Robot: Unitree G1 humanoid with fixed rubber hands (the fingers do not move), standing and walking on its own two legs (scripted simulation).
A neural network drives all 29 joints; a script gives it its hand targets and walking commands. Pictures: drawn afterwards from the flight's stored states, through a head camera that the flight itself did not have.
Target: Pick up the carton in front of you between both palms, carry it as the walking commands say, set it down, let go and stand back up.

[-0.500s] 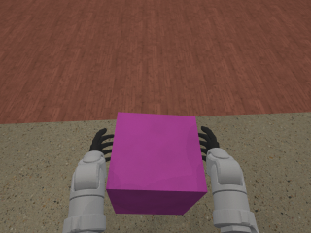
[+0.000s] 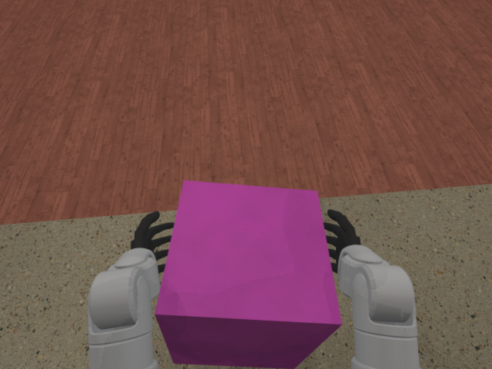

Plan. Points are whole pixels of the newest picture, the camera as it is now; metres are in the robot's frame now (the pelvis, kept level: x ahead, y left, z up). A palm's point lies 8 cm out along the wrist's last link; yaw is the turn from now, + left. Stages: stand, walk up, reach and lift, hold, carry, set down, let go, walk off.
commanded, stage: carry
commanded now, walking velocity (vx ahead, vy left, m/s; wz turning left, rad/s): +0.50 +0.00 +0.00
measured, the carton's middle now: (242, 280) +0.26 +0.01 +0.01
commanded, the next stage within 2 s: none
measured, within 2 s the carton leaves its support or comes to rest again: neither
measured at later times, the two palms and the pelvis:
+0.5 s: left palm (194, 125) +0.57 +0.10 +0.11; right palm (330, 119) +0.59 -0.20 +0.09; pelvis +0.30 -0.07 +0.02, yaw +3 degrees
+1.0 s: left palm (203, 58) +0.95 +0.10 +0.08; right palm (301, 55) +0.94 -0.20 +0.08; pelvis +0.67 -0.04 +0.01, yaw +0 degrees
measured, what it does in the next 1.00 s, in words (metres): walks ahead: right foot, then left foot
